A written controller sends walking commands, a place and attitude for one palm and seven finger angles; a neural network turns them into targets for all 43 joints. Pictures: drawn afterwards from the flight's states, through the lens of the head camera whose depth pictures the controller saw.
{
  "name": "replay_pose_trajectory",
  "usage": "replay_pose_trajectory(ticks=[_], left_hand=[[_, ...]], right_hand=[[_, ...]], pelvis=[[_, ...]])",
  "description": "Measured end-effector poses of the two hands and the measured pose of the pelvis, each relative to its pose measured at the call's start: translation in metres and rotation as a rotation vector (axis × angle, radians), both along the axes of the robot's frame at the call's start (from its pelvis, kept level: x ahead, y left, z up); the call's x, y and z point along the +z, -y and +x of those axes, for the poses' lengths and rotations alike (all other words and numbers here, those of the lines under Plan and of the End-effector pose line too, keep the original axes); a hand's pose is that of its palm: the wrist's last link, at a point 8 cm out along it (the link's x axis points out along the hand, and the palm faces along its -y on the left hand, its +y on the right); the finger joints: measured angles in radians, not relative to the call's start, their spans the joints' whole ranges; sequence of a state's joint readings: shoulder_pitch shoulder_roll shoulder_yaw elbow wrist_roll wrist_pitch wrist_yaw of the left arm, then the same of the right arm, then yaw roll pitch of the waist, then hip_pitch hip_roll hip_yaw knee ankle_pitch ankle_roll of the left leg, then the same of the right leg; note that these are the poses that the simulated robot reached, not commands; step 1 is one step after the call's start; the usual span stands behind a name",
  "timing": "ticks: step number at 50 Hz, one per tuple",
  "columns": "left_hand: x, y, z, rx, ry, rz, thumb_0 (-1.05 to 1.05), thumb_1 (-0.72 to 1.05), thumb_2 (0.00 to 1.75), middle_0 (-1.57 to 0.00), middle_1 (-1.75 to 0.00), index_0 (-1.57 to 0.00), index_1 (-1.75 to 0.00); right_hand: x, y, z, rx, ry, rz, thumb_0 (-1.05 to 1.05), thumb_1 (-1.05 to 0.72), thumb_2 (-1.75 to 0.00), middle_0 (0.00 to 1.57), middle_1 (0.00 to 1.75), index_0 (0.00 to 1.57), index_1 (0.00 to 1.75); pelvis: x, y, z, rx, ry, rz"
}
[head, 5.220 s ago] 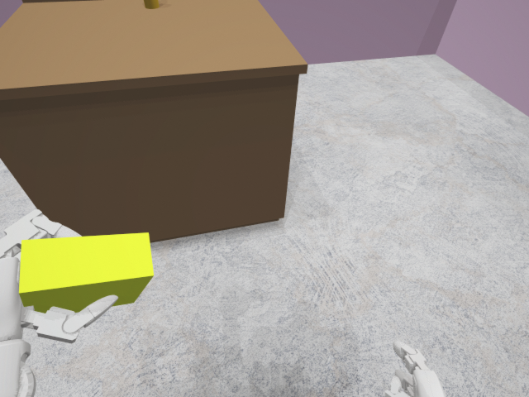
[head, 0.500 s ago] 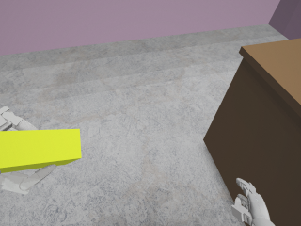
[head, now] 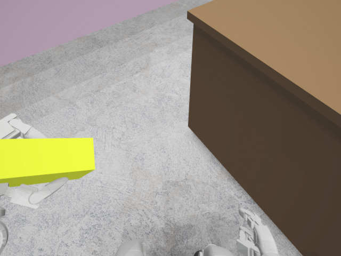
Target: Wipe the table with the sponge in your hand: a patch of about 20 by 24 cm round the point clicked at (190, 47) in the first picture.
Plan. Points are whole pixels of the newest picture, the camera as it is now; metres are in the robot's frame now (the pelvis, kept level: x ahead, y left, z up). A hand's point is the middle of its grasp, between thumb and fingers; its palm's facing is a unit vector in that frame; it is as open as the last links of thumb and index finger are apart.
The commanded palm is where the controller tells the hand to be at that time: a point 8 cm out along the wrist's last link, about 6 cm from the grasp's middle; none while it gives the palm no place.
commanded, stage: turn to face it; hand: left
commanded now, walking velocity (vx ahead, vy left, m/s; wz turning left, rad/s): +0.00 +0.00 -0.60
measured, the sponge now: (60, 162) +0.25 +0.20 +0.15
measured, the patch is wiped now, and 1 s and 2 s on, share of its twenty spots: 0.00 0.00 0.00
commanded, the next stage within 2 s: none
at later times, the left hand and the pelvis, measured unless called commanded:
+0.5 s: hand (55, 180) +0.21 +0.18 +0.19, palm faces +0.18 -0.90 -0.40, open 9.5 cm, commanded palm +0.17 +0.22 +0.19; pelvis -0.07 +0.00 +0.01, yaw -18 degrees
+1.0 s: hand (159, 209) +0.17 +0.02 +0.18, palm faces -0.18 -0.83 -0.52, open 9.5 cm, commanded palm +0.15 +0.09 +0.19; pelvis -0.15 -0.04 +0.01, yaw -36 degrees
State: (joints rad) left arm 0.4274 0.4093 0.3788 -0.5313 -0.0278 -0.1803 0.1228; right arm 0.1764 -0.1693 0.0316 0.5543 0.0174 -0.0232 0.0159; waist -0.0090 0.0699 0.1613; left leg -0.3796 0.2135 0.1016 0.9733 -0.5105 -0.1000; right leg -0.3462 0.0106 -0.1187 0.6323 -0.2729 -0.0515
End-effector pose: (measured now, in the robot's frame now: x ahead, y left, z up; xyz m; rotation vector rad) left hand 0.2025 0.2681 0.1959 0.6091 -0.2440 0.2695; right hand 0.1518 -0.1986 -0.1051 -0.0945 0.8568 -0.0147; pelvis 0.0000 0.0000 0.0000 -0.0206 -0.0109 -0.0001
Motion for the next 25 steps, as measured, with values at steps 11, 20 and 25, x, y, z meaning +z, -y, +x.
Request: replay_pose_trajectory(ticks=[11, 20, 25], left_hand=[[0.014, 0.030, -0.015, -0.113, -0.004, 0.003, -0.01, -0.44, 0.99, -0.82, -1.34, -0.82, -1.34], [-0.002, 0.025, -0.025, -0.158, 0.077, -0.121, -0.01, -0.44, 0.99, -0.82, -1.34, -0.82, -1.34], [0.004, 0.044, -0.024, -0.209, 0.078, -0.127, -0.01, -0.44, 0.99, -0.82, -1.34, -0.82, -1.34]], right_hand=[[0.035, 0.095, -0.053, -0.225, -0.011, -0.198, 0.02, -0.91, -0.90, 0.20, 0.30, 0.20, 0.30], [0.053, 0.078, -0.089, -0.260, 0.067, -0.224, 0.02, -0.91, -0.90, 0.20, 0.30, 0.20, 0.30], [0.048, 0.052, -0.114, -0.293, 0.102, -0.111, 0.01, -0.91, -0.90, 0.20, 0.30, 0.20, 0.30]], pelvis=[[0.011, 0.010, -0.026, -0.141, -0.018, 0.054], [0.007, -0.002, -0.053, -0.246, 0.001, 0.052], [0.013, -0.001, -0.067, -0.311, 0.016, 0.006]])
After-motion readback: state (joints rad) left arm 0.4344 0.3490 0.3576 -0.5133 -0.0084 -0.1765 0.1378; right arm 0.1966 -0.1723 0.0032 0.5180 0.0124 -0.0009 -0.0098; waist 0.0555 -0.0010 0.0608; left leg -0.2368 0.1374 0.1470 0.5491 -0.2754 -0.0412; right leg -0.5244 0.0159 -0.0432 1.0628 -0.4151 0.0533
